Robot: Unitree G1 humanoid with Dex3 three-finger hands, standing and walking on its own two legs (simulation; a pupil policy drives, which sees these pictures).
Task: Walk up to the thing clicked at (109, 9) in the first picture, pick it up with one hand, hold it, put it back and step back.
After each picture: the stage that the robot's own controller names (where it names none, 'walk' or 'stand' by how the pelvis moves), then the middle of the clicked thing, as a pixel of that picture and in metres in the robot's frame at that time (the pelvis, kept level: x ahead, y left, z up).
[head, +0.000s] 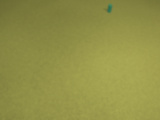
stand; (109, 8) +2.27 -0.54 -0.72
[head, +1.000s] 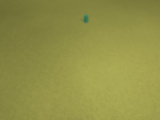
walk; (86, 18) +2.19 -0.05 -0.70
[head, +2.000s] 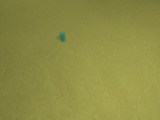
walk; (62, 36) +1.56 +0.25 -0.71
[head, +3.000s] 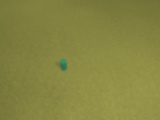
walk; (63, 64) +1.05 +0.20 -0.72
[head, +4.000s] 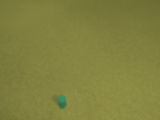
walk; (62, 102) +0.65 +0.15 -0.70
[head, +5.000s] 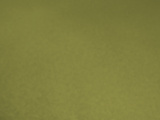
walk; out of the picture +0.39 +0.11 -0.70
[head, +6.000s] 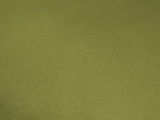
stand; out of the picture +0.32 +0.12 -0.72
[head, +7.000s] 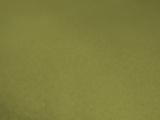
stand; out of the picture +0.33 +0.12 -0.73
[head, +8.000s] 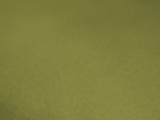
stand; out of the picture +0.33 +0.13 -0.73
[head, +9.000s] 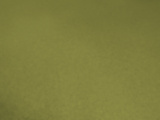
stand; out of the picture +0.33 +0.13 -0.73
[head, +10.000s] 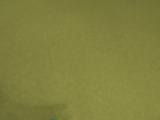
go down; out of the picture +0.35 +0.13 -0.68
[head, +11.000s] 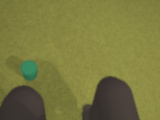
go down; (29, 71) +0.42 +0.15 -0.29
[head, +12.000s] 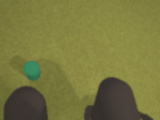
close in; (32, 71) +0.42 +0.14 -0.30
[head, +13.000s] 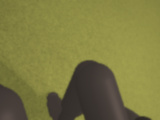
close in; out of the picture +0.43 +0.18 -0.23
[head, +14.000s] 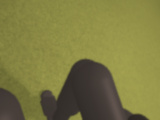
close; out of the picture +0.42 +0.20 -0.23
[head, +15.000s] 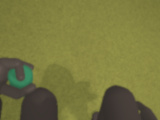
lift; (21, 82) +0.33 +0.20 -0.08
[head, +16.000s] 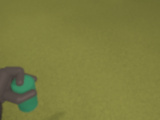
hold; (25, 94) +0.32 +0.18 +0.05
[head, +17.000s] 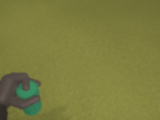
hold; (30, 98) +0.32 +0.17 -0.01
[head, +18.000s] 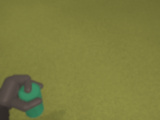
hold; (32, 101) +0.31 +0.17 -0.01
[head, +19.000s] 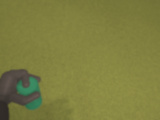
crouch; (30, 94) +0.33 +0.16 -0.06
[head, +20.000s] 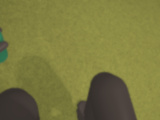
lower; out of the picture +0.47 +0.20 -0.13
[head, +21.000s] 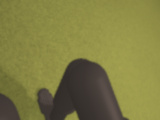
lower; out of the picture +0.45 +0.24 -0.24
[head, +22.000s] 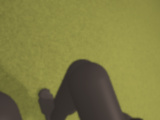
lower; out of the picture +0.45 +0.24 -0.24
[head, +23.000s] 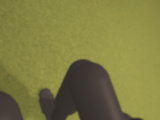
lower; out of the picture +0.45 +0.23 -0.24
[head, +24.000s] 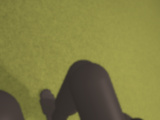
lower; out of the picture +0.44 +0.22 -0.24
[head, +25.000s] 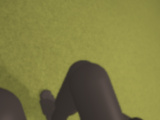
open; out of the picture +0.43 +0.20 -0.25
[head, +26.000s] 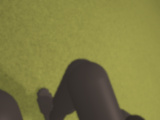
withdraw; out of the picture +0.42 +0.20 -0.24
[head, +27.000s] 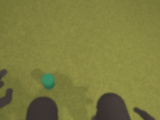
walk; (48, 81) +0.43 +0.13 -0.42
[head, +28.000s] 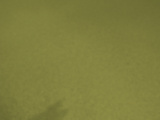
stand; out of the picture +0.35 +0.11 -0.66
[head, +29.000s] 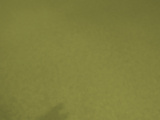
stand; out of the picture +0.36 +0.13 -0.67
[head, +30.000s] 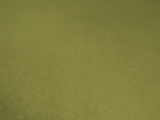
stand; out of the picture +0.36 +0.11 -0.71
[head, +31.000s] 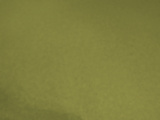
walk; out of the picture +0.38 +0.10 -0.71
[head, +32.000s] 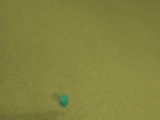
walk; (64, 100) +0.52 +0.06 -0.71
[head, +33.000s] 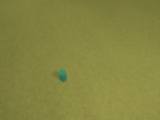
walk; (62, 75) +0.81 +0.20 -0.70
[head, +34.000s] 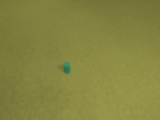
stand; (67, 68) +1.04 +0.13 -0.70
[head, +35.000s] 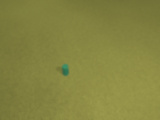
stand; (65, 70) +1.03 +0.12 -0.73
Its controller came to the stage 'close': yes
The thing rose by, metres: 0.72
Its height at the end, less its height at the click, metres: +0.00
